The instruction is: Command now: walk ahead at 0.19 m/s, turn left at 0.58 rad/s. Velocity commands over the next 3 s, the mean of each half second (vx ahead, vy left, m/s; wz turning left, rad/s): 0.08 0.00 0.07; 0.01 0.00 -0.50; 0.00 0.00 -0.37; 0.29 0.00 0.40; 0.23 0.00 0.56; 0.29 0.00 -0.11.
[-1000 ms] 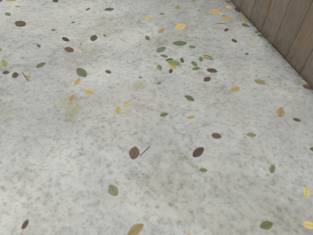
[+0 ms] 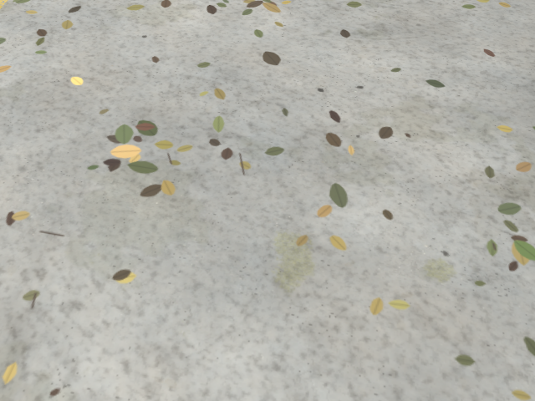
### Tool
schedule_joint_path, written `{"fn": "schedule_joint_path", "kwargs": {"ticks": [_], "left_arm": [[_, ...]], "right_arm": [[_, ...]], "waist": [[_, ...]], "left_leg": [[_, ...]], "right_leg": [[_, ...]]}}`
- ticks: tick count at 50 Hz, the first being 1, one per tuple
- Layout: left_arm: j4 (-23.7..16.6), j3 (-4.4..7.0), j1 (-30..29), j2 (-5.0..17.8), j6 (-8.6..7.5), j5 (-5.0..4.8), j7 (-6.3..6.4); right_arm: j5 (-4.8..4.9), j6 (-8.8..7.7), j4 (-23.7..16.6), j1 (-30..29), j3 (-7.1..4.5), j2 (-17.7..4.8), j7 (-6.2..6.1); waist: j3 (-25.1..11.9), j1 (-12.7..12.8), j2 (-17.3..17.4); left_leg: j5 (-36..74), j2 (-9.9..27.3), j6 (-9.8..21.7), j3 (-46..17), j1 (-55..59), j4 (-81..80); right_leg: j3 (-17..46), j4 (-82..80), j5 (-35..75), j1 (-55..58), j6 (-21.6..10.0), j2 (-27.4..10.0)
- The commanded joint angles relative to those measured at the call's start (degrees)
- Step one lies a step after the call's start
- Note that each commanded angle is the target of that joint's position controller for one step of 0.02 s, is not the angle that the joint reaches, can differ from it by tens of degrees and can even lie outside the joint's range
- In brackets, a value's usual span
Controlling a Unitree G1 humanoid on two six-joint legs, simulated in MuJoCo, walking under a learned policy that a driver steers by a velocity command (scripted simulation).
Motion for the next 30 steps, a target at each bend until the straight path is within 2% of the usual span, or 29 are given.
{"fn": "schedule_joint_path", "kwargs": {"ticks": [1, 2, 4, 5, 6, 7, 8, 9, 10, 11, 12, 13, 14, 16, 18, 20, 22, 26, 28, 29, 30], "left_arm": [[-4.6, 0.49, -3.4, 4.4, -0.74, -0.52, 0.25], [-4.8, 0.43, -3.9, 4.7, -0.92, -0.63, 0.37], [-4.0, 0.45, -1.2, 5.6, -1.44, -0.77, 0.67], [-3.0, 0.68, 1.8, 6.3, -1.74, -0.83, 0.94], [-1.9, 0.99, 5.3, 7.0, -2.12, -0.74, 1.31], [-0.8, 1.14, 9.9, 7.3, -2.94, -0.33, 1.80], [-0.8, 1.46, 14.9, 10.4, -3.61, 0.04, 2.35], [-1.4, 1.68, 13.1, 12.3, -2.82, -0.68, 2.04], [-1.3, 1.01, 12.2, 8.5, -2.14, -2.37, 1.47], [-1.6, -0.27, 7.8, 3.8, -2.00, -2.46, 1.22], [-2.0, -1.18, 4.0, 1.5, -1.55, -1.91, 1.10], [-1.7, -1.20, 2.7, 2.3, -1.13, -1.60, 1.19], [-1.1, -0.49, 2.7, 4.5, -0.63, -1.34, 1.24], [0.0, 0.88, 5.2, 7.7, 0.00, -1.17, 0.96], [0.5, 1.87, 7.0, 9.2, 0.50, -1.37, 0.73], [0.5, 2.52, 7.2, 9.2, 1.23, -1.37, 0.59], [0.4, 3.05, 6.8, 9.0, 2.03, -1.13, 0.49], [0.4, 4.06, 5.8, 9.0, 3.27, -0.94, 0.22], [0.2, 4.38, 4.1, 8.8, 3.93, -1.37, 0.19], [-0.1, 4.34, 3.4, 8.3, 4.04, -1.80, 0.25], [-0.8, 3.85, 4.5, 6.0, 3.96, -2.43, 0.33]], "right_arm": [[-0.22, 0.26, -2.7, 3.2, -2.26, -9.2, -0.88], [-0.42, 0.54, -2.8, 3.4, -2.32, -9.3, -1.06], [-0.94, 0.80, -3.3, 1.9, -2.26, -9.2, -1.40], [-1.06, 0.73, -3.7, 0.2, -2.25, -9.3, -1.49], [-0.78, 0.43, -4.0, -1.1, -2.24, -9.6, -1.45], [-0.03, -0.05, -4.2, -2.6, -2.06, -9.4, -1.19], [0.54, -0.70, -6.1, -1.2, -1.08, -6.5, -0.99], [1.33, -0.15, -4.8, 9.5, -0.99, -3.6, -1.47], [-1.05, 1.03, -1.6, 11.7, -1.04, -6.4, -1.89], [-1.79, 1.89, -0.3, 7.8, -0.90, -6.5, -1.64], [-2.07, 2.52, -1.0, 3.5, -0.60, -6.1, -1.36], [-2.10, 3.26, -1.7, 1.1, -0.42, -5.9, -0.97], [-2.12, 3.89, -1.6, 1.0, -0.21, -5.8, -0.69], [-1.49, 4.38, -1.4, 0.0, 0.15, -5.5, -0.89], [-1.20, 4.65, -1.7, -2.3, 0.38, -5.3, -1.36], [-1.13, 4.76, -2.4, -5.1, 0.52, -5.3, -1.71], [-0.94, 4.49, -2.8, -6.8, 0.66, -5.2, -1.88], [-0.26, 3.28, -2.5, -5.3, 1.00, -4.6, -2.39], [-0.19, 2.58, -1.5, -1.5, 1.04, -4.3, -2.85], [-0.56, 2.16, -1.2, 0.3, 0.77, -5.3, -3.27], [-1.37, 1.83, -1.9, 0.4, -0.18, -9.7, -3.88]], "waist": [[-4.8, -0.6, 7.1], [-4.8, -0.9, 7.2], [-5.0, 0.1, 7.5], [-5.4, 1.5, 7.7], [-6.2, 3.2, 7.6], [-7.5, 6.2, 5.5], [-14.6, 7.0, -2.5], [-20.3, 1.5, -12.4], [-20.5, 0.9, -5.6], [-13.6, 0.5, -1.1], [-9.4, 0.2, -0.4], [-7.0, -0.2, -3.3], [-6.1, -0.4, -6.2], [-7.1, 0.3, -5.7], [-7.5, 1.3, -4.8], [-7.1, 2.1, -5.3], [-6.4, 2.5, -5.8], [-6.7, 2.1, -6.2], [-6.3, 0.2, -6.2], [-5.6, -0.7, -5.3], [-5.1, 0.3, 2.7]], "left_leg": [[48.9, 14.0, 3.6, -8.8, 4.6, 2.9], [49.3, 14.1, 3.4, -9.9, 5.6, 4.2], [49.6, 14.1, 2.0, -10.8, 5.7, 7.1], [50.1, 13.7, 0.7, -11.2, 4.1, 9.1], [50.3, 12.7, -0.4, -11.6, 2.9, 12.5], [46.4, 10.1, -1.8, -10.4, 0.5, 19.4], [23.7, 6.1, -3.6, -6.7, -5.0, 33.0], [-24.3, -4.2, -4.9, -1.8, -14.0, 46.5], [-22.7, -1.3, -4.7, -4.6, -14.0, 49.4], [-18.7, 0.8, -5.2, -5.1, -13.8, 48.3], [-16.8, 2.5, -5.9, -3.4, -13.7, 43.6], [-15.4, 4.1, -6.6, -0.9, -13.3, 39.5], [-14.0, 4.1, -7.2, 2.1, -11.6, 37.4], [-14.2, 3.4, -7.8, 4.3, -11.7, 33.6], [-14.5, 3.7, -8.0, 4.1, -13.5, 31.3], [-13.4, 4.2, -7.8, 3.8, -14.5, 29.1], [-12.4, 4.2, -7.5, 3.9, -13.7, 26.7], [-10.4, 3.1, -5.8, 4.4, -7.8, 18.4], [-6.0, 2.4, -4.1, 4.9, -1.7, 7.7], [-4.8, 3.5, -3.0, 4.0, 2.3, 0.5], [-12.4, 13.3, -0.6, -6.3, 4.6, -7.8]], "right_leg": [[-1.3, -5.6, 2.8, 2.4, -0.6, 3.4], [-1.0, -7.6, 2.4, 3.2, -1.0, 4.0], [-0.4, -12.9, 1.5, 8.2, -2.6, 4.8], [-0.3, -16.0, 1.0, 13.6, -3.7, 5.5], [-0.7, -19.9, 2.9, 19.5, -4.9, 6.2], [-0.2, -26.6, 12.7, 27.5, -6.2, 4.6], [11.3, -24.5, 36.4, 39.4, -9.8, -8.6], [28.1, -22.9, 65.7, 46.5, -20.5, -22.3], [31.5, -25.0, 53.9, 40.6, -22.3, -20.9], [25.5, -27.6, 37.9, 33.7, -20.2, -16.3], [20.6, -30.3, 26.3, 28.8, -17.1, -11.9], [17.6, -32.4, 20.5, 26.5, -15.0, -8.7], [15.1, -33.1, 19.1, 24.3, -13.9, -5.7], [15.1, -32.8, 17.2, 25.5, -13.4, -4.2], [17.9, -34.0, 8.6, 26.6, -14.1, -4.8], [20.4, -36.1, -2.9, 25.8, -14.3, -4.7], [22.0, -37.7, -9.9, 23.9, -14.1, -4.2], [24.2, -38.6, -12.3, 20.5, -12.5, -3.1], [24.4, -37.8, -14.0, 17.7, -10.0, -1.3], [22.9, -36.5, -16.9, 14.3, -7.2, 1.1], [18.0, -28.0, -20.9, 9.6, -3.8, 5.6]]}}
